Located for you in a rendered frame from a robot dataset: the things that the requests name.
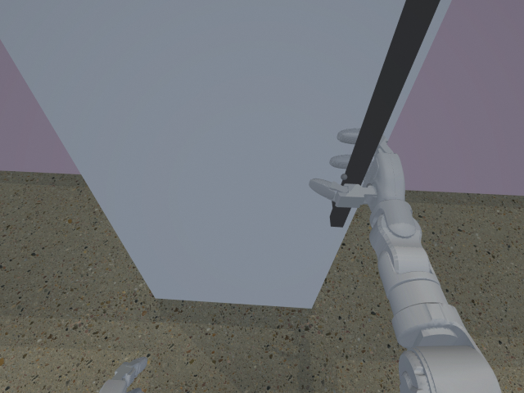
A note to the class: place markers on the robot right hand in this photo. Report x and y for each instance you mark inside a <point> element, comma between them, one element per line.
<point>385,174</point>

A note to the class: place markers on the fridge door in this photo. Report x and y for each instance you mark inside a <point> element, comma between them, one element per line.
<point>198,124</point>

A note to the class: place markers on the robot right forearm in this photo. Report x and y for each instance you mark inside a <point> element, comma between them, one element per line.
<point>422,315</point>

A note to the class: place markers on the robot left hand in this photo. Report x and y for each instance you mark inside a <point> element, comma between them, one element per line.
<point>124,376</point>

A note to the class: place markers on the handle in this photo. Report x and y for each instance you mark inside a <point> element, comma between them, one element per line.
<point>410,32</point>

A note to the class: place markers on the robot right upper arm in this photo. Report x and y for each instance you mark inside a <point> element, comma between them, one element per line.
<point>445,369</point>

